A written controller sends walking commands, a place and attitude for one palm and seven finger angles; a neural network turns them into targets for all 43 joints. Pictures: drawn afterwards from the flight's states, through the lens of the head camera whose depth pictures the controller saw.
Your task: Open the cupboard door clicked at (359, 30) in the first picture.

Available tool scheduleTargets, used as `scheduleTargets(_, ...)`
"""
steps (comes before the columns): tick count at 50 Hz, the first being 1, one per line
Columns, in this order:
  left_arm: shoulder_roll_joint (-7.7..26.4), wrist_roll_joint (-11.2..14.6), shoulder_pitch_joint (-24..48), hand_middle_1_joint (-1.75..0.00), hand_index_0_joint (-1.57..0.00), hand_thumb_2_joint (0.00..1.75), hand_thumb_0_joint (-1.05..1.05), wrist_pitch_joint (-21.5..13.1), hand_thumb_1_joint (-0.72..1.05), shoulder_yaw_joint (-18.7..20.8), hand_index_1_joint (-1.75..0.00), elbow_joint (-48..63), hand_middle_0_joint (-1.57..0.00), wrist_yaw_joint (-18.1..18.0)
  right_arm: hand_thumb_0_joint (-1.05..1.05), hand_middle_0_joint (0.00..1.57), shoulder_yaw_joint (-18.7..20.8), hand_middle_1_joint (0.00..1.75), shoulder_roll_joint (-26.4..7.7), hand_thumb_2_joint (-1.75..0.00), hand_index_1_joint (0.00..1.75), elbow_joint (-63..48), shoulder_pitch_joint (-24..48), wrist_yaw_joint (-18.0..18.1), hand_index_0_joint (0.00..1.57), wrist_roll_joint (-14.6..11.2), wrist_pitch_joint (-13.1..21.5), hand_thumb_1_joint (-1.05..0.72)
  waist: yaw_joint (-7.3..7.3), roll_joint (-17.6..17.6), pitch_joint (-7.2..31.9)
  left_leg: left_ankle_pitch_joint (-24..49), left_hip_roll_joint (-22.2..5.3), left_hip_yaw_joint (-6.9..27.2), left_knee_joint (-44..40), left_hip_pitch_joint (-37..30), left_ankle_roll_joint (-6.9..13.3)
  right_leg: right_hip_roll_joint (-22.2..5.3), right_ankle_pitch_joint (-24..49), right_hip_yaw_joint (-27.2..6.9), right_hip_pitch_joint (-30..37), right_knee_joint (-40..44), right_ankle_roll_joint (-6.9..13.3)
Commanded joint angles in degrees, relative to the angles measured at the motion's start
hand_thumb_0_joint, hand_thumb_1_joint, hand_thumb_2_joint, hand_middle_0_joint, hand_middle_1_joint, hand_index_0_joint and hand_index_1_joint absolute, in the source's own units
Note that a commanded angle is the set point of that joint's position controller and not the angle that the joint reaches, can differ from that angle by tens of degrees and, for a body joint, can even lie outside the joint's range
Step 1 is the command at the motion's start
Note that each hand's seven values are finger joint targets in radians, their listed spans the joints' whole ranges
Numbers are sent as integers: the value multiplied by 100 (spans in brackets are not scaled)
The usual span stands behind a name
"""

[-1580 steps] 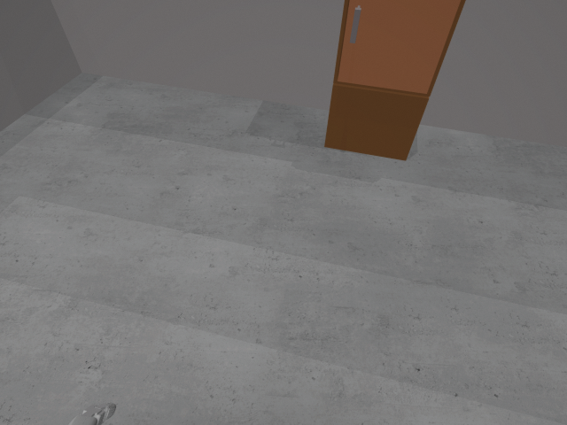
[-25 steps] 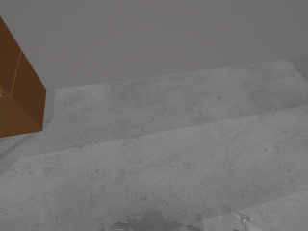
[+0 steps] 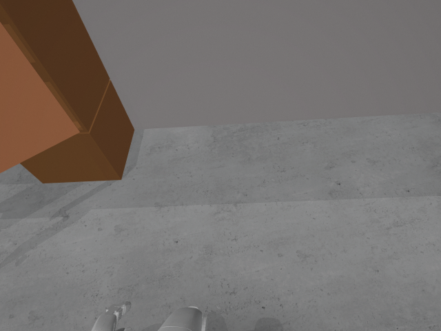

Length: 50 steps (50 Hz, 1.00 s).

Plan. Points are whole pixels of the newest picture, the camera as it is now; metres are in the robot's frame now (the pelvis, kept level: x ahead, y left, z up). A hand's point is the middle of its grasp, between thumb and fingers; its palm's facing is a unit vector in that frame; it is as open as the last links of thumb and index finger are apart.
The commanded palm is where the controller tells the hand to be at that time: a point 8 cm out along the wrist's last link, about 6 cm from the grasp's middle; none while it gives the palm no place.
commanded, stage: turn to face it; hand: left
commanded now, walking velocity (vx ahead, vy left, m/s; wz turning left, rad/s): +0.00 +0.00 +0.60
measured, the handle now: out of the picture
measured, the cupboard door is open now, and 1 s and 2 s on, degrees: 38 38 38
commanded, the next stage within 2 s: take the last steps up to it in 0.96 s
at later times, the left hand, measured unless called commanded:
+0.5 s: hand out of the picture -0.03 +0.24 -0.18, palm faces +0.37 -0.89 -0.27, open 7.4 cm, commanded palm none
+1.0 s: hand out of the picture -0.01 +0.15 -0.15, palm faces +0.53 -0.80 -0.27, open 7.3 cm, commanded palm none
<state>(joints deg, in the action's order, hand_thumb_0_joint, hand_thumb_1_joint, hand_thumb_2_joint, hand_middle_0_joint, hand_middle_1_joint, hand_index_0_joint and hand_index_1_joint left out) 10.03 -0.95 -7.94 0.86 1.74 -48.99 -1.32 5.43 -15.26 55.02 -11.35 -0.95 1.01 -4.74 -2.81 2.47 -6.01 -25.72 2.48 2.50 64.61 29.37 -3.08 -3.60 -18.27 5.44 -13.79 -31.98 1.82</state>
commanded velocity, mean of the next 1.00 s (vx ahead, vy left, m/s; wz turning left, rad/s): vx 0.00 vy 0.00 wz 0.46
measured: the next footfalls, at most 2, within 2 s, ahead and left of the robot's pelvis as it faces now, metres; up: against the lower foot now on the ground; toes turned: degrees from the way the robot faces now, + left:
left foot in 0.36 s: +0.01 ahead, +0.13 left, +0.00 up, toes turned +20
right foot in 0.78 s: +0.09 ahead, -0.12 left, +0.00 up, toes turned +24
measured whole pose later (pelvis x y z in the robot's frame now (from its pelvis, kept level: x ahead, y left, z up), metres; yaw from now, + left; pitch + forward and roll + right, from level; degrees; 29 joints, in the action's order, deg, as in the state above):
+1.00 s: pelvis +0.03 -0.05 +0.01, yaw +33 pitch +0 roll +3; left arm 9.0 -1.2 -12.4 0.0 2.1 -52.4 -1.6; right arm 4.5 -13.8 56.5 -9.6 -0.8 0.8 -4.7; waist -1.3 0.6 -5.7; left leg -24.3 0.5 0.5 62.0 26.8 -3.5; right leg -4.6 -17.5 8.0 -10.5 -28.1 2.1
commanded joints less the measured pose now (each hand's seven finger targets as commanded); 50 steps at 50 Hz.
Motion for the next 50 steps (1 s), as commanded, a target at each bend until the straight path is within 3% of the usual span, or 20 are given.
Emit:
scheduleTargets(1,998,-6,-107,-30,-20,90,0,-163,90,269,-30,361,-20,-77,0,20,32,30,-261,-90,30,-448,176,-59,20,-8,117,-90,159,-1339,591,362,-357,-174,380,389,-124,-1335,2483,-500,722,1292,334)
scheduleTargets(11,1295,-77,-930,-30,-20,90,0,-153,90,414,-30,3,-20,-57,0,20,-99,30,-137,-90,30,-653,904,-63,20,-48,182,-90,556,-1454,705,-119,-349,-767,-1872,-272,-30,-1825,3667,-65,1368,806,503)
scheduleTargets(14,1405,-76,-764,-30,-20,90,0,-132,90,462,-30,-15,-20,-27,0,20,-94,30,-201,-90,30,-650,665,-47,20,-47,226,-90,378,-1408,782,258,-298,-908,-2660,-951,84,-1900,3237,84,1002,499,378)
scheduleTargets(16,1389,-12,-608,-30,-20,90,0,-103,90,476,-30,6,-20,7,0,20,-23,30,-415,-90,30,-535,149,-50,20,-19,280,-90,27,-875,1020,1333,-326,-780,-3850,-2179,226,-1695,2576,482,291,-448,-2)
scheduleTargets(17,1156,29,-560,-30,-20,90,0,-65,90,431,-30,146,-20,46,0,20,111,30,-982,-90,30,-477,-242,-16,20,25,323,-90,-198,421,1315,2521,-1336,648,-4164,-3099,713,-1075,791,791,-828,-1656,-394)
scheduleTargets(18,806,46,-172,-30,-20,90,0,-19,90,294,-30,417,-20,49,0,20,240,30,-1505,-90,30,-458,-564,46,20,41,308,-90,-394,1628,1219,4627,-2619,2383,-4414,-3315,1574,-379,-2153,437,-2131,-2857,-678)
scheduleTargets(19,1013,-12,87,-30,-20,90,0,54,90,300,-30,503,-20,16,0,20,202,30,-1499,-90,30,-354,-692,91,20,32,279,-90,-367,780,1205,4597,-2803,2120,-4292,-3079,1868,-449,-2049,-292,-2168,-3295,-558)
scheduleTargets(20,986,-10,207,-30,-20,90,0,68,90,300,-30,508,-20,24,0,20,150,30,-1330,-90,30,-465,-457,146,20,48,311,-90,-237,321,951,4066,-2560,1985,-4414,-2726,1810,-494,-1611,-363,-2202,-3373,-577)
scheduleTargets(21,886,-29,105,-30,-20,90,0,72,90,341,-30,342,-20,27,0,20,123,30,-1223,-90,30,-542,-148,197,20,61,341,-90,-95,799,983,3954,-2178,1754,-4376,-2585,1616,-445,-1292,-463,-2172,-3456,-629)
scheduleTargets(24,989,-37,-288,-30,-20,90,0,138,90,361,-30,98,-20,84,0,20,2,30,-953,-90,30,-670,365,204,20,27,383,-90,237,610,764,3315,-1567,1038,-4540,-2053,1230,-292,-494,-552,-1818,-3457,-665)
scheduleTargets(27,939,-21,-354,-30,-20,90,0,128,90,330,-30,80,-20,81,0,20,-3,30,-943,-90,30,-661,286,182,20,22,409,-90,272,394,845,2997,-1467,1028,-4566,-1963,1225,-190,-385,-522,-1587,-3041,-705)
scheduleTargets(33,805,12,-100,-30,-20,90,0,80,90,265,-30,246,-20,66,0,20,43,30,-935,-90,30,-595,162,165,20,59,349,-90,174,812,787,2919,-1386,1350,-4329,-1723,1255,133,-724,-330,-853,-1423,-664)
scheduleTargets(36,806,45,-536,-30,-20,90,0,-12,90,281,-30,128,-20,57,0,20,52,30,-877,-90,30,-603,302,173,20,25,333,-90,386,691,995,3166,-1179,1400,-3850,-1393,1068,354,-13,-235,175,-87,-592)
scheduleTargets(37,898,41,-786,-30,-20,90,0,-70,90,320,-30,60,-20,34,0,20,50,30,-763,-90,30,-629,345,170,20,-18,336,-90,510,475,1120,2838,-946,1296,-3500,-1092,847,214,607,-336,831,755,-547)
scheduleTargets(38,1313,-31,-1032,-30,-20,90,0,-145,90,404,-30,6,-20,-12,0,20,20,30,-445,-90,30,-678,274,144,20,-81,350,-90,597,-671,1326,1550,-400,689,-2577,-252,456,-834,1089,-1332,1735,1350,-278)
scheduleTargets(39,1744,-79,-1059,-30,-20,90,0,-159,90,476,-30,6,-20,-41,0,20,-42,30,-188,-90,30,-833,370,132,20,-80,365,-90,647,-1986,1118,-861,271,-91,-1231,517,103,-2263,2298,-2662,1698,1466,453)
scheduleTargets(40,1662,-51,-1004,-30,-20,90,0,-150,90,425,-30,26,-20,-65,0,20,6,30,-422,-90,30,-797,396,125,20,-50,316,-90,643,-1633,1053,-1073,-57,215,-245,325,155,-2518,2700,-2354,1090,1382,805)
scheduleTargets(42,1115,-20,-389,-30,-20,90,0,-153,90,319,-30,117,-20,-84,0,20,36,30,-411,-90,30,-461,284,107,20,-8,199,-90,317,-1533,569,-353,-241,233,583,394,86,-1725,2679,-1654,682,1319,686)
scheduleTargets(44,974,-1,-336,-30,-20,90,0,-174,90,259,-30,118,-20,-58,0,20,-20,30,-250,-90,30,-371,265,46,20,-4,161,-90,242,-1308,446,114,-283,35,605,373,14,-1393,2916,-928,587,1239,500)
scheduleTargets(50,1035,-51,-922,-30,-20,90,0,-225,90,304,-30,-180,-20,-70,0,20,-110,30,-15,-90,30,-261,559,34,20,-48,191,-90,477,-1290,697,5,-239,-364,-1000,-38,-46,-1392,3602,-543,1352,1084,522)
